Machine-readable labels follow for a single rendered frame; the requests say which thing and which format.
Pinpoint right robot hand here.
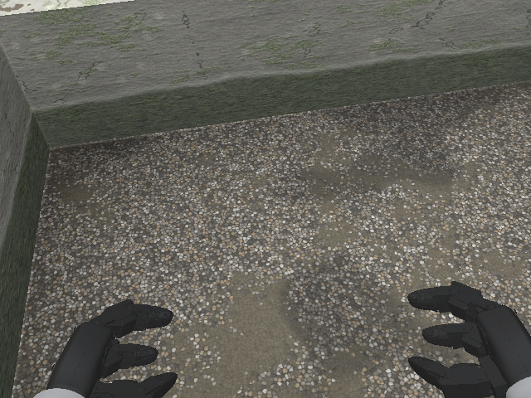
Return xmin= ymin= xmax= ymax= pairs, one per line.
xmin=407 ymin=281 xmax=531 ymax=398

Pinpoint left robot hand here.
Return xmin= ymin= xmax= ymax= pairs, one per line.
xmin=46 ymin=299 xmax=178 ymax=398

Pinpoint right robot forearm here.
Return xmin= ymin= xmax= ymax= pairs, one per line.
xmin=506 ymin=376 xmax=531 ymax=398

